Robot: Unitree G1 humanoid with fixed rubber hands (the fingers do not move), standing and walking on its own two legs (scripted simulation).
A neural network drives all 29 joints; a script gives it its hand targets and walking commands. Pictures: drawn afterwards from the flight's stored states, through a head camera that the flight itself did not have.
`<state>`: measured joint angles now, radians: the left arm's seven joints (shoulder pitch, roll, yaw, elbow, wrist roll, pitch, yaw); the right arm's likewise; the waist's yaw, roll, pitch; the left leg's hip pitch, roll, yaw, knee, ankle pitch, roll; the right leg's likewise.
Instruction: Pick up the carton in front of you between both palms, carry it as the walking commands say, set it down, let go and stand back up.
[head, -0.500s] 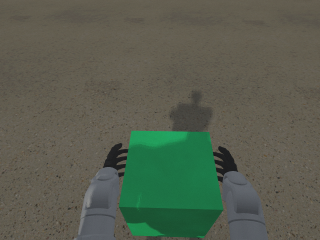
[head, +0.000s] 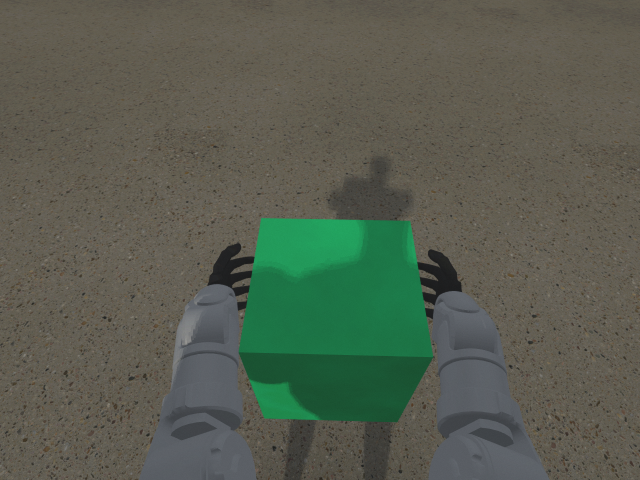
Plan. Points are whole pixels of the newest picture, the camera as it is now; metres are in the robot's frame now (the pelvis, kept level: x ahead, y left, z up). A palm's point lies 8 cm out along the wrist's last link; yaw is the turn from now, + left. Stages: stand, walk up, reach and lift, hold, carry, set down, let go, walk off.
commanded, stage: set down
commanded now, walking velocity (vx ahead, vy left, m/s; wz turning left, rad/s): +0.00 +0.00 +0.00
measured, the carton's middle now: (332, 325) +0.35 +0.01 -0.04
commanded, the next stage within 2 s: none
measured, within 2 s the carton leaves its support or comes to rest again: neither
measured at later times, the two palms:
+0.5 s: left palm (241, 339) +0.40 +0.18 -0.18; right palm (402, 337) +0.42 -0.12 -0.18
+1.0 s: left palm (243, 360) +0.42 +0.19 -0.32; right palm (379, 350) +0.46 -0.10 -0.32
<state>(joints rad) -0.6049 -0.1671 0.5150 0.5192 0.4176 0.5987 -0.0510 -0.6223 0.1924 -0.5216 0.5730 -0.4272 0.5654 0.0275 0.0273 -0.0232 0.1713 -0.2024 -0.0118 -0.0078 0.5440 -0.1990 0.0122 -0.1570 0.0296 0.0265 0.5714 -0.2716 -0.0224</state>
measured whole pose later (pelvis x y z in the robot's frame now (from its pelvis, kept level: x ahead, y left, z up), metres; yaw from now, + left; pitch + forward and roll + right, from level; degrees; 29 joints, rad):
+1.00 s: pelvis -0.03 +0.00 -0.23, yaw -1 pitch +46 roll +0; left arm -0.92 -0.05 0.52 0.55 0.22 0.29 0.03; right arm -1.02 0.00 -0.39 0.71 -0.21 0.27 -0.06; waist 0.08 -0.06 -0.14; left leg -1.94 0.00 -0.01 1.57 -0.44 -0.01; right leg -1.89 0.07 0.00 1.62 -0.53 -0.01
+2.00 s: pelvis -0.05 +0.00 -0.39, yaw -1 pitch +40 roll +1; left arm -1.32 0.18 0.41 0.85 -0.01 0.25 0.07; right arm -1.47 -0.26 -0.11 1.06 -0.01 0.22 -0.12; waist 0.15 -0.02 0.27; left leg -2.30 -0.02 0.00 2.13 -0.53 -0.02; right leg -2.26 0.08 0.00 2.20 -0.65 -0.01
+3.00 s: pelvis -0.06 +0.00 -0.40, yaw +0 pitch +33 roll +3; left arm -1.42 0.31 0.39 1.13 -0.12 0.05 0.08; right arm -1.57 -0.43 0.04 1.14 0.12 0.13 -0.08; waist 0.13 0.01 0.49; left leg -2.23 0.00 0.02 2.18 -0.53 -0.02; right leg -2.20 0.09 0.02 2.26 -0.64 0.00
